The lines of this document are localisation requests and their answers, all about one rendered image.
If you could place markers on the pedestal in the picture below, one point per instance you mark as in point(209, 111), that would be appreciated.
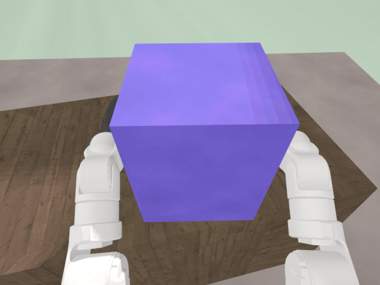
point(41, 149)

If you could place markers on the carton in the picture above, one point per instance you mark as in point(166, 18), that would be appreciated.
point(201, 129)

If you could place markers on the robot right forearm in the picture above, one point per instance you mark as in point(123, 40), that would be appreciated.
point(313, 218)

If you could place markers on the robot left forearm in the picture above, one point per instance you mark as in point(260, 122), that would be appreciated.
point(97, 196)

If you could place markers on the robot left hand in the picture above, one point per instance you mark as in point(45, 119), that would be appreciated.
point(108, 116)

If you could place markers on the robot right upper arm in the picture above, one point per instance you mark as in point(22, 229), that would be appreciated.
point(308, 267)

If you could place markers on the robot left upper arm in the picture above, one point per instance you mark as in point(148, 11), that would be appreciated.
point(109, 268)

